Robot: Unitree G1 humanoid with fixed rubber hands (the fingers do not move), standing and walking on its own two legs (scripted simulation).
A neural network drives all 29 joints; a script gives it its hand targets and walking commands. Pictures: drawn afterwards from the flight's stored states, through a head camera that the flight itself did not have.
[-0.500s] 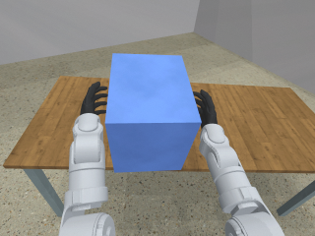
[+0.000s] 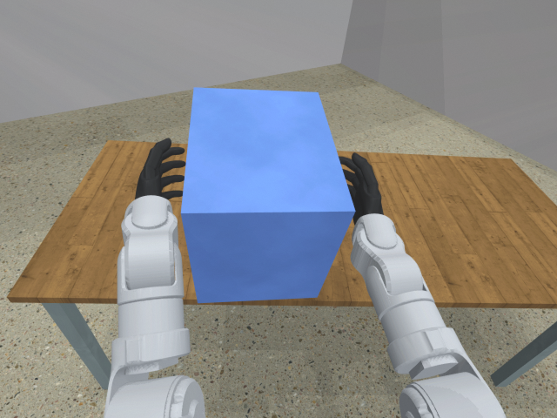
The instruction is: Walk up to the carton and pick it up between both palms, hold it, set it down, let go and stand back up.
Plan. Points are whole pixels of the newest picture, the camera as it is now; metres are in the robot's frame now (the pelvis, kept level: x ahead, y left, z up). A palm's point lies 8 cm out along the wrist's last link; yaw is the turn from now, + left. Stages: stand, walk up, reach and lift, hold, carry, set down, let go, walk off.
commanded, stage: hold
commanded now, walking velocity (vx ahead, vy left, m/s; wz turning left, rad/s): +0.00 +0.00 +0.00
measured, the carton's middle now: (258, 197) +0.44 +0.01 +0.12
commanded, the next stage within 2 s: none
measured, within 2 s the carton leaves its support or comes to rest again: neither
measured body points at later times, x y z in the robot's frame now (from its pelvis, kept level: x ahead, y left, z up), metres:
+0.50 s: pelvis -0.01 +0.00 +0.00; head -0.05 +0.03 +0.45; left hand +0.37 +0.16 +0.19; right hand +0.36 -0.13 +0.18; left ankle +0.01 +0.12 -0.75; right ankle +0.02 -0.12 -0.75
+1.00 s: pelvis +0.00 +0.00 +0.00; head -0.04 +0.03 +0.45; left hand +0.37 +0.16 +0.19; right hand +0.36 -0.13 +0.18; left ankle +0.01 +0.12 -0.75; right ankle +0.02 -0.12 -0.75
